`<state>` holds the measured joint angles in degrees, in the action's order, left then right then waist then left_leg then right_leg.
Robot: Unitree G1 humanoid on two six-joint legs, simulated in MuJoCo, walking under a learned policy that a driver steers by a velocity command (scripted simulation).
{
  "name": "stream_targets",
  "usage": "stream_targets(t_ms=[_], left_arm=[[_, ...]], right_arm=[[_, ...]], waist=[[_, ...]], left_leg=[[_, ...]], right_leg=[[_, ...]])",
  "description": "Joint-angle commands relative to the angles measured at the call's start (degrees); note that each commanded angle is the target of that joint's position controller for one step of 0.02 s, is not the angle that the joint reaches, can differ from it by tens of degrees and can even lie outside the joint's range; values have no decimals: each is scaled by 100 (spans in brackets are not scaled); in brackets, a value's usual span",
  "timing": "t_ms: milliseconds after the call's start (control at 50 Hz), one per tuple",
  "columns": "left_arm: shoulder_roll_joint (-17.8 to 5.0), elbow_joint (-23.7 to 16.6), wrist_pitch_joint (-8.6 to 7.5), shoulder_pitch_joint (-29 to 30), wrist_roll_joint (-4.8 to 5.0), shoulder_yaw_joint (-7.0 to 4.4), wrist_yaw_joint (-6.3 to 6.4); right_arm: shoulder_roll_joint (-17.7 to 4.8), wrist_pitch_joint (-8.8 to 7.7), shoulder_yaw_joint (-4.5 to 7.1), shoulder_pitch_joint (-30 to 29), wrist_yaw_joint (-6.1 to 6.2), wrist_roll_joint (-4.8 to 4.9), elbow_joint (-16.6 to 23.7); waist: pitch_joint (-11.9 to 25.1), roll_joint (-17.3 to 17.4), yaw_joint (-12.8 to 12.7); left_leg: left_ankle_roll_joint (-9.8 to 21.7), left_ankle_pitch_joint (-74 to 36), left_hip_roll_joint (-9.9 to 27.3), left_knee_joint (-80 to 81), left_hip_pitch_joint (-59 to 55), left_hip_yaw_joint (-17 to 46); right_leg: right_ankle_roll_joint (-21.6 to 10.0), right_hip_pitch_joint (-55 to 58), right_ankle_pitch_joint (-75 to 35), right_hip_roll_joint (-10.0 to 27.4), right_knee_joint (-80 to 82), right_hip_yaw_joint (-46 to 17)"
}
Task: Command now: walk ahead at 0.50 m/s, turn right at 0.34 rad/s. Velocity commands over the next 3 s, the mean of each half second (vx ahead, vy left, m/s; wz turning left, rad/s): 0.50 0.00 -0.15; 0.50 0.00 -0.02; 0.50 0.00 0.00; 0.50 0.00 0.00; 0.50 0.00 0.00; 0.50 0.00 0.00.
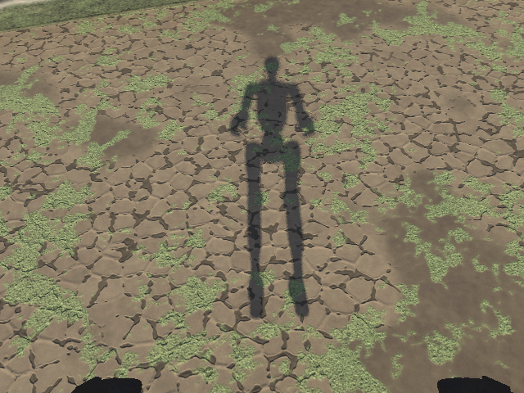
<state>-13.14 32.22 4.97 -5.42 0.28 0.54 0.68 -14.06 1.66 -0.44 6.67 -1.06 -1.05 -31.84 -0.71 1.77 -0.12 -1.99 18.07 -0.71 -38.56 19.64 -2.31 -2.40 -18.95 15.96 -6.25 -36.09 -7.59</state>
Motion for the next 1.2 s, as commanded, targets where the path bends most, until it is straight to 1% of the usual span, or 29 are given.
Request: stream_targets(t_ms=[20,40,60,80,100,120,160,180,220,240,260,280,320,340,380,400,460,480,500,520,560,600,620,640,660,700,780,880,1200], left_arm=[[-635,-516,-154,876,75,-168,48],[-530,-480,-178,761,104,-138,34],[-377,-494,-186,664,126,-85,6],[-412,-501,-189,770,95,-82,-13],[-434,-521,-192,828,62,-89,-25],[-458,-529,-197,838,0,-86,-49],[-408,-483,-220,723,-48,-46,-71],[-376,-436,-220,608,-107,-18,-63],[-379,-345,-229,488,-100,-9,-29],[-390,-328,-247,483,-111,2,-28],[-385,-317,-260,502,-95,8,-22],[-289,-328,-225,561,-98,13,28],[-279,-287,-218,505,-77,20,73],[-106,-336,-205,591,-54,73,61],[-152,-318,-183,627,-12,65,61],[-150,-308,-173,609,-14,65,67],[-145,-266,-152,541,-27,68,102],[-155,-361,-171,782,-90,61,30],[-135,-303,-193,643,-122,51,19],[-113,-260,-212,603,-129,54,22],[-60,-222,-228,621,-119,60,30],[-26,-199,-213,669,-93,67,26],[-10,-106,-186,470,-4,81,109],[-15,-149,-150,625,8,93,122],[-12,-178,-123,681,4,101,120],[-34,-213,-103,730,0,112,100],[-12,-252,-145,733,-19,139,72],[40,-291,-172,735,-26,171,56],[107,-295,-200,700,-49,196,74]], right_arm=[[-2,-166,4,-72,21,-61,351],[30,-138,-13,2,42,-105,342],[-145,-103,46,-200,38,-62,345],[-198,-52,71,-244,23,-10,375],[-272,-21,77,-255,22,21,385],[-324,-25,61,-219,-1,29,370],[-296,-49,49,-323,10,70,374],[-229,-82,-7,-344,40,34,386],[-159,-119,-26,-199,60,-1,345],[-159,-96,-24,-174,57,-17,350],[-158,-80,-19,-99,56,-27,344],[-231,-69,21,119,132,3,211],[-238,-50,39,244,183,-1,175],[-188,-30,25,180,199,-38,188],[-146,13,29,160,207,-53,208],[-142,29,31,170,209,-58,203],[-121,50,36,215,216,-57,181],[-216,130,43,66,230,-32,249],[-234,164,78,131,234,-58,218],[-204,182,84,166,237,-71,210],[-128,204,87,110,248,-79,206],[-44,221,80,-2,250,-77,238],[55,150,58,135,242,-82,176],[127,140,23,51,233,-73,201],[153,135,10,-28,222,-57,216],[170,122,-11,-101,209,-45,248],[168,83,-31,-81,213,-39,251],[192,61,-53,-72,216,-36,259],[159,52,-57,133,224,-57,229]], waist=[[786,-863,186],[818,-604,161],[773,72,47],[558,346,146],[375,510,129],[284,543,107],[182,433,-9],[142,203,-117],[289,-2,-80],[316,-104,-55],[349,-200,-9],[445,-126,-10],[480,-204,8],[504,-188,-53],[500,-221,-13],[537,-208,-19],[598,-213,-21],[316,-79,-86],[578,-34,-100],[726,-27,-85],[918,-51,-86],[970,-83,-94],[1280,-196,-18],[952,-265,-8],[777,-296,-19],[529,-311,-19],[415,-275,-17],[347,-220,-34],[425,-207,-26]], left_leg=[[93,-431,-6,747,-1125,-100],[173,-340,216,770,-1574,77],[282,-109,340,737,-1712,301],[422,265,512,1104,-1518,677],[543,594,695,1416,-1301,990],[658,814,822,1575,-1153,1172],[718,749,767,1550,-932,1094],[673,59,659,1335,-819,803],[584,-548,443,964,-1002,470],[558,-767,399,802,-1086,367],[534,-869,365,695,-1151,297],[547,-1201,384,565,-1415,331],[588,-1478,426,438,-1566,332],[559,-1727,456,377,-1528,281],[516,-1880,411,302,-1496,198],[506,-1952,395,266,-1504,181],[491,-2105,362,187,-1544,141],[523,-3258,577,132,-1442,325],[569,-3653,654,45,-1600,372],[567,-3773,663,3,-1659,360],[492,-3588,590,-17,-1648,264],[397,-3128,479,3,-1558,142],[325,-1874,272,120,-1635,-44],[307,-1486,232,201,-1462,-71],[310,-1143,219,253,-1342,-68],[324,-884,226,309,-1267,-46],[348,-728,289,383,-1279,24],[366,-632,315,439,-1229,80],[419,-946,349,440,-1268,162]], right_leg=[[-310,76,109,891,1363,-1408],[-238,-148,366,811,1193,-1331],[-59,-416,622,544,1114,-918],[59,-480,470,353,797,-601],[126,-480,271,250,577,-391],[127,-455,148,240,429,-263],[113,-247,-67,267,452,-171],[105,-74,-186,276,529,-206],[17,52,-150,320,602,-340],[-48,30,-239,338,608,-402],[-89,30,-357,359,603,-447],[-177,-26,-669,366,475,-386],[-187,-102,-961,358,346,-327],[-183,-33,-1148,349,348,-299],[-201,3,-1486,344,244,-289],[-208,43,-1648,343,195,-280],[-220,96,-1973,353,115,-276],[-181,-91,-2536,363,-105,-88],[-166,-40,-2595,358,-116,-51],[-165,52,-2641,371,-89,-16],[-191,284,-2869,403,-27,31],[-217,429,-3079,450,8,48],[-240,611,-2496,453,139,-174],[-269,507,-2386,505,233,-257],[-272,384,-2149,536,333,-319],[-261,171,-1764,563,474,-389],[-246,7,-1232,533,611,-395],[-223,-55,-951,509,654,-361],[-214,38,-1091,472,500,-223]])
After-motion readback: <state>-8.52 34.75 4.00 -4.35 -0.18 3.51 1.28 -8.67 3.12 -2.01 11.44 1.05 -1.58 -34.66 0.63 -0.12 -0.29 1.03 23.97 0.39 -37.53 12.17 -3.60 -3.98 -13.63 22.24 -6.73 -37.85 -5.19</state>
